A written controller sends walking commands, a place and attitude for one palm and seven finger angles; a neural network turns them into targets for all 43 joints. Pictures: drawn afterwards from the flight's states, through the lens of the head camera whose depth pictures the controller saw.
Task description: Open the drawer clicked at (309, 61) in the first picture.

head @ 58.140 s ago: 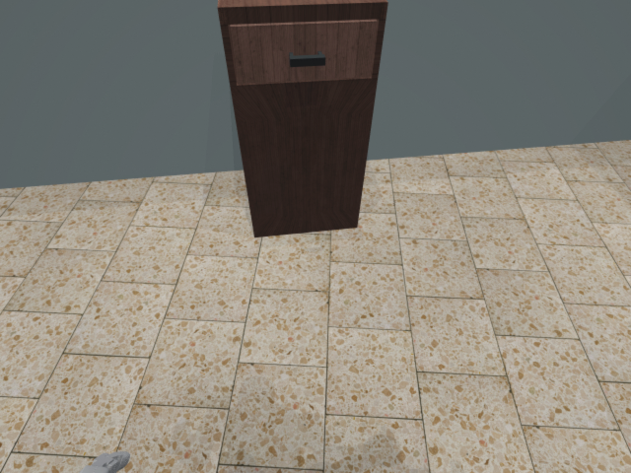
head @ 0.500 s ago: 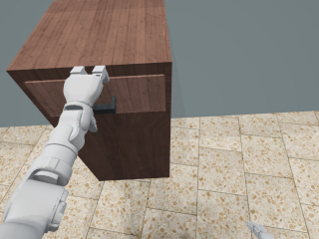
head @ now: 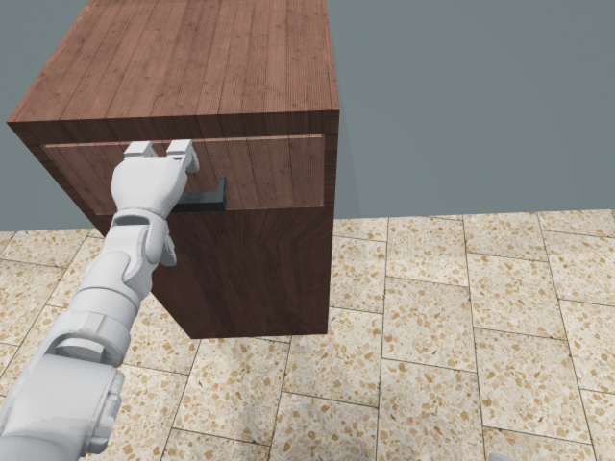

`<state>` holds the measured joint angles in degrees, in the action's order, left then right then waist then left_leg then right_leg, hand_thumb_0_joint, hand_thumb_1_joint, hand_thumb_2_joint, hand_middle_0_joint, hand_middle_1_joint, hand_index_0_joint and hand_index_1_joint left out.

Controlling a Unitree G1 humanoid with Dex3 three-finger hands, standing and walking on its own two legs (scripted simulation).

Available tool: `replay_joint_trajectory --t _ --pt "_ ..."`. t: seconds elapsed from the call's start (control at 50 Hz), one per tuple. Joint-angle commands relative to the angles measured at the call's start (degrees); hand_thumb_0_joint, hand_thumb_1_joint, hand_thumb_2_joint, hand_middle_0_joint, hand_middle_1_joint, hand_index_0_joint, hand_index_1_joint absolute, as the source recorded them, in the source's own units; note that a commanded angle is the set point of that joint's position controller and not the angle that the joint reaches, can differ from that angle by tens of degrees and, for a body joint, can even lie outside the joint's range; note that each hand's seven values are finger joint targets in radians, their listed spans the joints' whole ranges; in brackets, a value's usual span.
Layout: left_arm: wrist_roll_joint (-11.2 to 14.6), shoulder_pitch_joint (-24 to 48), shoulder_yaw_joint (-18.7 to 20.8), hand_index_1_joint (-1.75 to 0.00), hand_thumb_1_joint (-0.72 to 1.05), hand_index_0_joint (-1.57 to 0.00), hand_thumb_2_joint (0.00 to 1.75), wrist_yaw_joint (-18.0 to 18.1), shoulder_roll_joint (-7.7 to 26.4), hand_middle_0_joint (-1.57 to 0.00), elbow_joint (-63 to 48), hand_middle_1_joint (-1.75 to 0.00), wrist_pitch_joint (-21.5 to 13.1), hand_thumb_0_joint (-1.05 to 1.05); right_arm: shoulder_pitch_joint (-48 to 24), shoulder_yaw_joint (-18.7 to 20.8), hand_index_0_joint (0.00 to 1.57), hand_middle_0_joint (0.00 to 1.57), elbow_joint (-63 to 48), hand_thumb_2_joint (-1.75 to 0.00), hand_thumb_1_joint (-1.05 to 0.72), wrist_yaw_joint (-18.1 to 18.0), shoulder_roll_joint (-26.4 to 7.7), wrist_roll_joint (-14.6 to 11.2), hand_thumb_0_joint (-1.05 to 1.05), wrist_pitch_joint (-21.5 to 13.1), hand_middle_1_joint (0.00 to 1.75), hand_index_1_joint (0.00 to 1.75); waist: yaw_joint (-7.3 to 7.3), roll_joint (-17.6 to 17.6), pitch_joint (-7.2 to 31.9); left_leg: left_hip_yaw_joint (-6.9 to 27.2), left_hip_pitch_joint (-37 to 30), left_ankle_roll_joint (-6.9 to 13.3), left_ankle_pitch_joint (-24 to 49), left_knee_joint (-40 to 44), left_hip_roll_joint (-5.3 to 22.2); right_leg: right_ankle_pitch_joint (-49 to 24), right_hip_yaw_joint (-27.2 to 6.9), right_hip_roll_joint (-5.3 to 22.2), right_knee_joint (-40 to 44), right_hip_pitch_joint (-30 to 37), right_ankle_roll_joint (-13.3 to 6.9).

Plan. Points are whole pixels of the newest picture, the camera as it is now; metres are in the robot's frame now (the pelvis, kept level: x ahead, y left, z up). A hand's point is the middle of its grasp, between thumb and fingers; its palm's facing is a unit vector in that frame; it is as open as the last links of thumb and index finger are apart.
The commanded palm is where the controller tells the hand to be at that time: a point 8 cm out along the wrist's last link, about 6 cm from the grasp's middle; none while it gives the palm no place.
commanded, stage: lower the fingers behind the handle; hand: left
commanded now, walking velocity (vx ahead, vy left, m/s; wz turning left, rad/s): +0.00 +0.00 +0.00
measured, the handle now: (194, 192) +0.50 +0.20 +0.02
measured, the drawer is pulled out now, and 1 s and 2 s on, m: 0.00 0.00 0.00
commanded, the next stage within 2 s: close the thumb around the handle in 1.32 s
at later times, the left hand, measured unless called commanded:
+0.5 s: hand (170, 224) +0.44 +0.22 +0.02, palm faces +0.02 -0.01 -1.00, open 14.0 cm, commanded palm +0.41 +0.22 +0.07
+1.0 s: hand (174, 232) +0.44 +0.22 -0.01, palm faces -0.02 -0.02 -1.00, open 14.2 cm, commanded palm +0.42 +0.22 +0.05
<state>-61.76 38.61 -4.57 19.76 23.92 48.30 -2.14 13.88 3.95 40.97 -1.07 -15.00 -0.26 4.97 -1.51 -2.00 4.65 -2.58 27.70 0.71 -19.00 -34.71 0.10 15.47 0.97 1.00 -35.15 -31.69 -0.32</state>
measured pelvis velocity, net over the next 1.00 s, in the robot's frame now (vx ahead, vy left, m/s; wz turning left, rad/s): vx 0.00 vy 0.01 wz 0.00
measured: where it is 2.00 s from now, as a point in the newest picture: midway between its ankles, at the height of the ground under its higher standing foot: outside the picture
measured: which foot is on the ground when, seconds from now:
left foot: down 0.00-1.00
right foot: down 0.00-1.00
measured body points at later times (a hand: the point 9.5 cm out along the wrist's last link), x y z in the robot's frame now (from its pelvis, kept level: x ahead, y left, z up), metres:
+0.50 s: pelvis +0.00 +0.00 -0.01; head +0.07 -0.01 +0.44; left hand +0.43 +0.22 +0.08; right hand +0.08 -0.26 -0.14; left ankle -0.03 +0.11 -0.72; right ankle +0.01 -0.12 -0.72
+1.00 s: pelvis +0.00 +0.01 -0.02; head +0.08 +0.00 +0.42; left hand +0.43 +0.22 +0.05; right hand +0.05 -0.27 -0.15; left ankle -0.03 +0.11 -0.72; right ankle +0.01 -0.12 -0.72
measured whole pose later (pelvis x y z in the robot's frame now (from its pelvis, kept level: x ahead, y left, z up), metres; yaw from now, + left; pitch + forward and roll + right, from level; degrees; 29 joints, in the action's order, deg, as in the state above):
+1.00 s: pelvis +0.00 +0.01 -0.02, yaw +0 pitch +17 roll -1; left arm -63.3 38.9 -3.5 22.6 23.4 54.7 -3.3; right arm 18.0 4.5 40.5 -0.4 -14.2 0.6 4.3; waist -2.9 -1.7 7.4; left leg -2.3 38.6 1.3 -22.8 -44.2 0.6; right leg 18.0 1.1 0.7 -42.4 -41.6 0.1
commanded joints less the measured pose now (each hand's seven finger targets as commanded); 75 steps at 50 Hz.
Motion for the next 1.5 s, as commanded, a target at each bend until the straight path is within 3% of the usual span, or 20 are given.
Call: replay_joint_trajectory --t 0.0,0.1,0.16,0.22,0.26,0.36,0.5,0.54,0.58,0.66,0.7,0.74,0.9,0.98,1.14,1.22,1.26,1.34,1.4,1.48 --pt "0.7 22.9 1.2 -1.2 -0.5 -0.3 0.3 -0.2 9.8 -0.3 -5.3 -1.2 6.0 0.0 3.6 2.1 0.2 0.2 -5.0 -0.9 -0.9 -0.2 -7.5 -0.3 0.0 -0.9 0.3 0.3 -0.88 2.1 24.7 -0.6 -7.6 0.6 21.9 2.8 -1.4 -19.1 0.5 -2.2 2.1 15.9 -1.7" --pt "3.1 22.6 -1.2 -1.2 -0.5 -0.3 0.3 -6.7 7.6 -0.3 -10.3 -1.2 1.8 0.0 4.0 2.2 0.2 0.2 -6.7 -0.9 -0.9 -1.5 -8.0 -0.2 0.0 -0.4 0.3 0.3 -2.13 4.4 23.0 0.4 -9.1 1.6 22.4 2.3 -1.2 -20.2 0.3 -2.0 2.7 15.6 -1.2" --pt "2.0 20.7 5.2 -1.2 -0.5 -0.3 0.3 -6.1 14.4 -0.3 -12.6 -1.2 -3.4 0.0 4.6 2.0 0.2 0.2 -7.0 -0.9 -0.9 -2.1 -7.6 0.3 0.0 -0.4 0.3 0.3 -0.4 3.5 21.7 0.7 -7.1 1.8 22.6 1.8 -1.6 -20.5 -0.1 -1.9 1.7 16.0 -1.6" --pt "0.5 17.6 6.5 -1.2 -0.5 -0.3 0.3 -2.6 13.8 -0.3 -11.2 -1.2 -5.5 0.0 4.9 2.1 0.2 0.2 -6.5 -0.9 -0.9 -1.6 -6.8 0.4 0.0 -0.7 0.3 0.3 0.51 2.1 19.4 0.6 -5.1 1.3 22.2 1.2 -1.5 -19.0 0.2 -2.2 0.7 13.2 -1.9" --pt "-0.5 15.0 9.1 -1.2 -0.5 -0.3 0.3 0.2 15.5 -0.3 -10.5 -1.2 -5.1 0.0 4.9 2.2 0.2 0.2 -6.4 -0.9 -0.9 -0.8 -6.6 0.6 0.0 -0.8 0.3 0.3 1.81 0.0 20.5 0.2 -4.2 0.8 24.1 0.5 -1.5 -19.7 0.2 -2.3 -0.5 13.0 -2.3" --pt "-1.5 16.9 6.3 -1.2 -0.5 -0.3 0.3 4.2 12.1 -0.3 -10.5 -1.2 -1.2 0.0 5.3 2.9 0.2 0.2 -5.8 -0.9 -0.9 0.5 -6.8 0.6 0.0 -1.3 0.3 0.3 0.15 -0.5 23.4 -0.2 -4.9 0.6 25.0 -0.8 -1.1 -20.6 0.4 -2.7 -1.2 11.7 -2.1" --pt "-0.4 20.2 2.5 -1.2 -0.5 -0.3 0.3 2.2 9.3 -0.3 -5.2 -1.2 2.8 0.0 5.8 2.8 0.2 0.2 -5.0 -0.9 -0.9 -0.1 -7.5 0.2 0.0 -0.9 0.3 0.3 -1.86 2.5 22.5 0.1 -4.4 1.2 20.2 -0.2 -1.2 -17.3 0.5 -2.6 -0.1 11.0 -1.7" --pt "-0.1 19.8 4.4 -1.2 -0.5 -0.3 0.3 1.1 11.8 -0.3 -3.4 -1.2 2.3 0.0 5.7 2.4 0.2 0.2 -5.0 -0.9 -0.9 -0.6 -7.9 0.2 0.0 -0.8 0.3 0.3 -1.67 3.4 21.5 0.2 -3.0 1.3 18.5 -0.1 -1.4 -16.4 0.3 -2.4 0.2 11.6 -1.7" --pt "-0.2 19.8 1.4 -1.2 -0.5 -0.3 0.3 0.2 8.6 -0.3 -2.3 -1.2 1.9 0.0 5.8 2.3 0.2 0.2 -5.4 -0.9 -0.9 -0.8 -7.5 0.2 0.0 -0.8 0.3 0.3 -2.2 3.1 19.8 0.1 -2.8 1.4 17.4 -0.1 -1.4 -15.4 0.3 -2.4 0.3 10.0 -1.7" --pt "-0.4 17.0 3.0 -1.2 -0.5 -0.3 0.3 -0.9 10.2 -0.3 -1.6 -1.2 -0.5 0.0 6.3 2.1 0.2 0.2 -6.0 -0.9 -0.9 -1.1 -7.7 0.3 0.0 -1.0 0.3 0.3 -1.34 3.4 19.5 0.2 -1.2 1.5 16.5 -0.9 -1.4 -14.6 0.1 -2.4 -0.4 9.5 -1.8" --pt "-0.4 18.5 1.1 -1.2 -0.5 -0.3 0.3 -0.8 7.7 -0.3 -2.3 -1.2 -1.8 0.0 6.7 2.3 0.2 0.2 -5.9 -0.9 -0.9 -1.2 -7.4 0.3 0.0 -1.4 0.3 0.3 -2.31 3.6 18.3 0.4 -1.0 1.5 15.8 -1.5 -1.2 -13.6 0.2 -2.5 -0.6 6.9 -1.8" --pt "-1.1 18.3 2.6 -1.2 -0.5 -0.3 0.3 0.0 9.1 -0.3 -2.5 -1.2 -3.1 0.0 7.2 2.5 0.2 0.2 -5.7 -0.9 -0.9 -1.0 -7.5 0.6 0.0 -1.6 0.3 0.3 -1.9 2.6 19.6 0.6 -0.6 1.5 16.3 -2.4 -1.3 -13.3 0.2 -2.6 -1.5 6.5 -2.0" --pt "-1.9 20.5 1.9 -1.2 -0.5 -0.3 0.3 3.3 7.9 -0.3 -0.7 -1.2 -2.0 0.0 9.0 2.9 0.2 0.2 -4.7 -0.9 -0.9 -0.2 -7.4 0.8 0.0 -2.1 0.3 0.3 -3.03 1.5 21.6 0.9 1.6 1.3 15.6 -5.1 -1.2 -12.5 0.3 -2.9 -3.7 2.4 -2.0" --pt "-2.4 24.9 2.4 -1.2 -0.5 -0.3 0.3 5.1 8.6 -0.3 -3.4 -1.2 -1.4 0.0 9.8 3.4 0.2 0.2 -4.0 -0.9 -0.9 0.2 -7.4 1.3 0.0 -2.1 0.3 0.3 -3.39 -1.3 26.6 1.7 -1.3 1.1 19.2 -6.3 -0.9 -13.8 0.7 -3.1 -5.1 1.9 -2.1" --pt "-1.1 22.1 4.0 -1.2 -0.5 -0.3 0.3 4.2 10.0 -0.3 -1.0 -1.2 1.4 0.0 9.3 2.9 0.2 0.2 -4.1 -0.9 -0.9 0.2 -7.9 1.0 0.0 -1.3 0.3 0.3 -2.69 1.4 25.1 1.8 -0.3 1.1 19.8 -5.5 -0.8 -14.6 0.9 -3.2 -4.3 4.0 -2.0" --pt "-1.2 22.9 0.3 -1.2 -0.5 -0.3 0.3 3.6 5.9 -0.3 -2.1 -1.2 0.9 0.0 8.8 2.9 0.2 0.2 -4.5 -0.9 -0.9 0.1 -7.4 0.8 0.0 -1.7 0.3 0.3 -3.4 0.3 21.9 1.9 -1.5 1.2 17.2 -4.5 -0.4 -11.2 1.2 -3.2 -3.4 1.2 -2.0" --pt "-1.6 22.0 1.9 -1.2 -0.5 -0.3 0.3 3.5 7.8 -0.3 -2.5 -1.2 0.4 0.0 8.9 2.8 0.2 0.2 -4.7 -0.9 -0.9 0.0 -7.5 0.8 0.0 -1.6 0.3 0.3 -2.71 -0.4 23.4 2.1 -2.0 1.1 18.9 -4.7 -0.4 -12.0 1.1 -3.2 -4.0 1.9 -2.2" --pt "-0.9 20.4 0.4 -1.2 -0.5 -0.3 0.3 3.2 4.8 -0.3 -4.9 -1.2 -0.5 0.0 8.8 3.1 0.2 0.2 -5.2 -0.9 -0.9 0.3 -7.2 1.1 0.0 -1.8 0.3 0.3 -2.38 -0.5 24.9 2.6 -4.0 0.8 22.8 -5.2 0.0 -13.5 1.4 -3.3 -4.3 2.1 -2.2" --pt "-1.0 19.1 2.0 -1.2 -0.5 -0.3 0.3 3.4 6.5 -0.3 -5.6 -1.2 -0.8 0.0 9.1 3.1 0.2 0.2 -4.9 -0.9 -0.9 0.3 -7.3 1.2 0.0 -1.6 0.3 0.3 -2.04 0.5 25.0 2.1 -3.2 0.9 23.6 -5.5 0.0 -15.2 1.2 -3.2 -4.5 3.2 -2.0" --pt "-1.3 17.4 0.0 -1.22 -0.28 -0.32 0.4 3.7 3.5 -0.32 -7.5 -1.22 -0.6 0.0 8.5 3.4 0.2 0.2 -5.0 -0.9 -0.9 0.8 -6.9 1.1 0.0 -1.4 0.3 0.3 -2.07 -0.8 24.9 2.7 -5.1 0.4 27.7 -6.1 0.5 -15.6 1.6 -3.3 -4.9 1.5 -2.1"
